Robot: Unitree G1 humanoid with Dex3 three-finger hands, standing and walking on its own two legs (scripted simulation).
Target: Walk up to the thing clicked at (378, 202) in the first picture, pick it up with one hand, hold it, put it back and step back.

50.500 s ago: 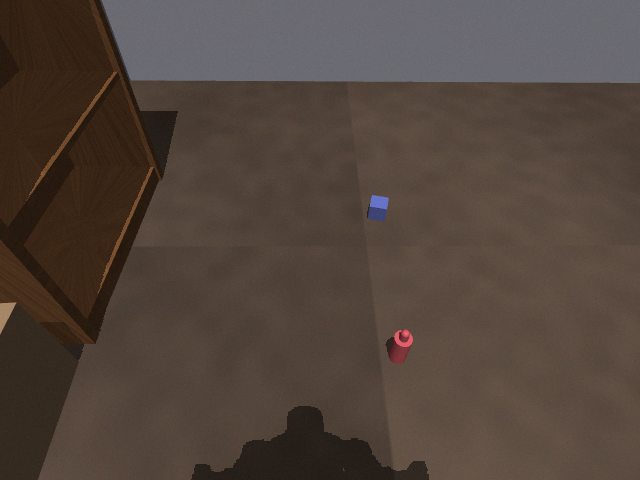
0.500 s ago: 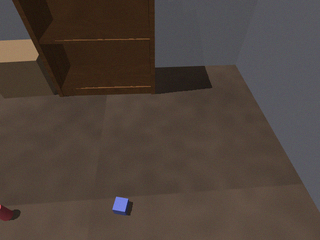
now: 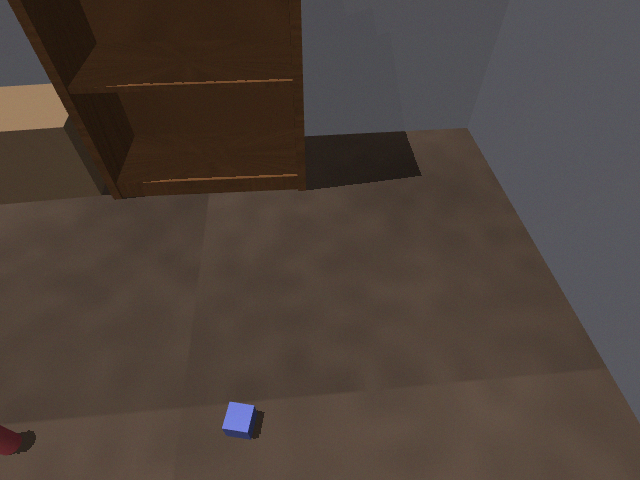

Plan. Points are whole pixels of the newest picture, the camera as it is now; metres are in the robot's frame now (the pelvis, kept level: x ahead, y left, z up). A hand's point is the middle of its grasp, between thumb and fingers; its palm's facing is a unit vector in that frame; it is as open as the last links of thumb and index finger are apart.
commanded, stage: stand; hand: left
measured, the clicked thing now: (240, 420) +0.41 +0.23 -0.75
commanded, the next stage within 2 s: walk up in 0.42 s
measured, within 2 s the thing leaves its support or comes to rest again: neither
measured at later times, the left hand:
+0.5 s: hand out of the picture +0.07 +0.26 -0.16, palm faces +0.02 -0.94 -0.35, open 7.4 cm
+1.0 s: hand out of the picture +0.02 +0.30 -0.18, palm faces -0.08 -0.93 -0.36, open 7.4 cm
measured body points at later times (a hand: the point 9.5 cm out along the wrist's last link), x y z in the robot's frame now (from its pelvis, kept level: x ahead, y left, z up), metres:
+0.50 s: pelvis -0.01 +0.00 +0.00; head +0.02 -0.01 +0.44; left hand +0.07 +0.31 -0.13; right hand +0.07 -0.31 -0.14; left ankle -0.02 +0.14 -0.75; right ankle +0.01 -0.12 -0.75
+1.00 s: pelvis -0.11 +0.05 -0.02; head -0.02 +0.06 +0.42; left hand +0.02 +0.35 -0.16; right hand -0.05 -0.27 -0.14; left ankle -0.10 +0.15 -0.75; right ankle -0.16 -0.09 -0.68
